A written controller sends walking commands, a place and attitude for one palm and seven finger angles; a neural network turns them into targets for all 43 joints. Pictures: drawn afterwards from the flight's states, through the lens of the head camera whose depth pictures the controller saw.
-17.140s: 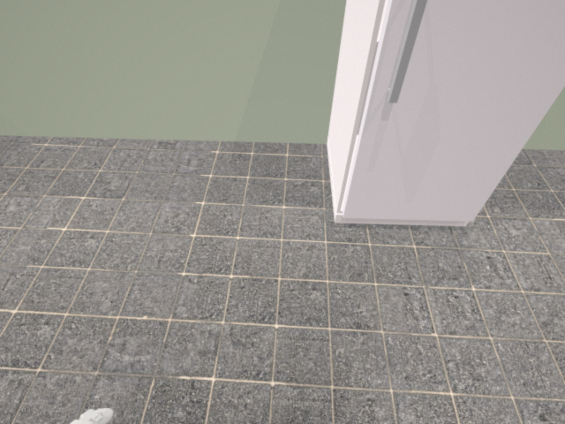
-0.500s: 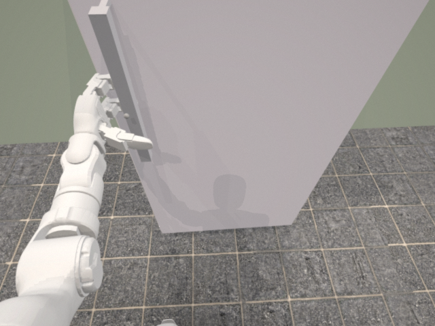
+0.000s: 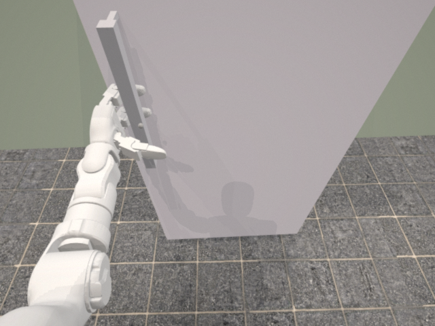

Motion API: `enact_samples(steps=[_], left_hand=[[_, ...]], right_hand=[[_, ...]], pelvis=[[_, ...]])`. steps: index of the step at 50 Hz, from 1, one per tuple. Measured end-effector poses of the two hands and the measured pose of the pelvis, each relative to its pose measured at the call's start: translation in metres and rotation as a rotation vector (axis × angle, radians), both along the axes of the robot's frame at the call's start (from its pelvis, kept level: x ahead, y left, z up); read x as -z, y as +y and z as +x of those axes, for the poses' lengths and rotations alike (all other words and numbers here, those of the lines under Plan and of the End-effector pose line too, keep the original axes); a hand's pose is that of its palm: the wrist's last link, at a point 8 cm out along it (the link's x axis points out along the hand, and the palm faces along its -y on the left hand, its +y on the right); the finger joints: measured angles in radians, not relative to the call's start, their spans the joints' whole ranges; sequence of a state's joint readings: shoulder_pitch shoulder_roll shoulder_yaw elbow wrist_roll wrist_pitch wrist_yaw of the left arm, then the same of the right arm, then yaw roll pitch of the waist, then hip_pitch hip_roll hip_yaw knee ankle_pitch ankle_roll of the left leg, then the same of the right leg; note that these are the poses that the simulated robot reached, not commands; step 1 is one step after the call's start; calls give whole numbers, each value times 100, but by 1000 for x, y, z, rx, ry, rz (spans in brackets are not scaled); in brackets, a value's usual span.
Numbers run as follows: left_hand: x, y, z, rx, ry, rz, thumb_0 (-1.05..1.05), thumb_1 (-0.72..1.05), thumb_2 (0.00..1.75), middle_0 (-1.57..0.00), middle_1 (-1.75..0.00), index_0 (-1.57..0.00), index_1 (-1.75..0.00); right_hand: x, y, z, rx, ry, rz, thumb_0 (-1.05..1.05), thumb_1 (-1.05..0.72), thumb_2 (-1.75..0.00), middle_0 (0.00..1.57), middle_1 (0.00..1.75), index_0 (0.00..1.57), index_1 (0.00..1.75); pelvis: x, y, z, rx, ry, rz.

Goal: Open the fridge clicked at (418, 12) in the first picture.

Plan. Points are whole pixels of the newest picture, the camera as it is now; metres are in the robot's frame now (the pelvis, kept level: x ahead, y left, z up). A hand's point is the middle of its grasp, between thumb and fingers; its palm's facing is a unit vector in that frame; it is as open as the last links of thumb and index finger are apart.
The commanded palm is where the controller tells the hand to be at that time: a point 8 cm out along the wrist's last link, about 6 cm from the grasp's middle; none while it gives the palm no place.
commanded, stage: slide the fingers in behind the handle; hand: left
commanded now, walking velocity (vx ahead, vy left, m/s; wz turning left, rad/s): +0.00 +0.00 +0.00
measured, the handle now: (136, 105) +0.51 +0.16 +0.13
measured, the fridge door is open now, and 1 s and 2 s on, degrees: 0 0 0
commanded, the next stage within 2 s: grip the handle and tug to test in 0.80 s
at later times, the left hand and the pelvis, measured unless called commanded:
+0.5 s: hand (144, 124) +0.45 +0.14 +0.13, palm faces +0.06 -1.00 -0.01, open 14.2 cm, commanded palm +0.43 +0.17 +0.13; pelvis -0.01 +0.00 +0.00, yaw +1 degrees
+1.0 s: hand (144, 123) +0.46 +0.14 +0.13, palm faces +0.04 -1.00 +0.00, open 14.0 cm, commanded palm +0.43 +0.18 +0.13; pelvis -0.01 +0.00 +0.00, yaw +1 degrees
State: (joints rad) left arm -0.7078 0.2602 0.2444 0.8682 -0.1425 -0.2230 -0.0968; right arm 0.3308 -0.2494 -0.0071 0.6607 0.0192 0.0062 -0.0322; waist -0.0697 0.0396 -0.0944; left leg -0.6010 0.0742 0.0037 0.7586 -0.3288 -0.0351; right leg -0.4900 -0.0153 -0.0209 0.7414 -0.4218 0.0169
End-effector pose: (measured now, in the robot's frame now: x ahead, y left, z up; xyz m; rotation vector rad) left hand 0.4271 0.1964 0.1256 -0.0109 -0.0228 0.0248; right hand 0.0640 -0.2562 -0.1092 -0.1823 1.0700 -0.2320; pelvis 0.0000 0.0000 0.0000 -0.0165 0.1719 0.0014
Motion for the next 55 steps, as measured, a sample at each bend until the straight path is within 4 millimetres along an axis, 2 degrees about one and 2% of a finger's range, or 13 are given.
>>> enact_samples(steps=[26,47,55], left_hand=[[-2,-8,1,-32,-6,20,-1,-50,30,-28,-120,-26,-120],[-1,-7,4,-20,-11,11,-1,-50,30,-28,-120,-27,-120],[0,-7,7,-15,-8,7,-1,-36,36,-30,-122,-29,-122]], right_hand=[[8,3,-18,-24,56,12,1,-91,-90,20,30,21,30],[6,6,-14,-19,39,14,1,-91,-90,20,30,21,30],[5,5,-11,-17,39,9,1,-91,-90,20,30,21,30]], pelvis=[[2,0,-8,-21,7,-3],[2,3,-6,-13,11,-4],[2,3,-4,-11,15,-4]])
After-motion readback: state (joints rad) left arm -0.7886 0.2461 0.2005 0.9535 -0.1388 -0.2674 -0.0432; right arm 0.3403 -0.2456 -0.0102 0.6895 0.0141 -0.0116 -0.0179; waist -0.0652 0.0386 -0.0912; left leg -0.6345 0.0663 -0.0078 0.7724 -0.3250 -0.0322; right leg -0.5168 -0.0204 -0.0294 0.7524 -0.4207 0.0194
